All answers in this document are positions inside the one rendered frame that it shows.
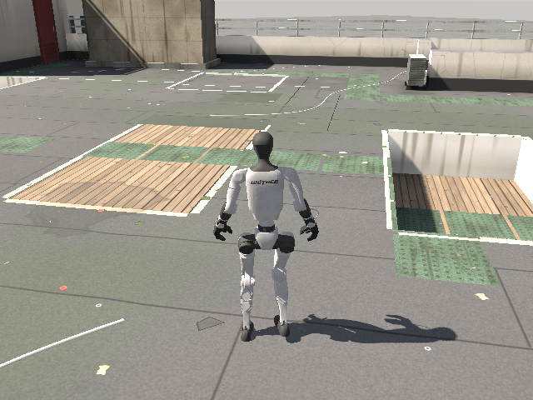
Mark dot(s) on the robot left thigh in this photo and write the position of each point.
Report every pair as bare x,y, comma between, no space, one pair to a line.
246,244

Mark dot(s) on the robot left shin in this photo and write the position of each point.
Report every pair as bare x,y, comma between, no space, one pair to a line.
246,303

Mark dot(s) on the right robot upper arm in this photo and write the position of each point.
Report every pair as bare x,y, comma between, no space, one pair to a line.
291,176

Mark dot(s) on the robot right forearm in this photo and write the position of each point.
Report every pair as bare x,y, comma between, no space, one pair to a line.
307,216

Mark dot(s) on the left robot upper arm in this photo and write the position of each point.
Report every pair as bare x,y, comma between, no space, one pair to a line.
239,176

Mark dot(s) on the robot left hand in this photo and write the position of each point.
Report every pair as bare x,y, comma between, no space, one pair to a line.
217,231

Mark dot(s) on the robot right hand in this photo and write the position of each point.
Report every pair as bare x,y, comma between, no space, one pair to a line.
314,231

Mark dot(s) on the robot left forearm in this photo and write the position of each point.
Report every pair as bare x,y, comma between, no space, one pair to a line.
223,218

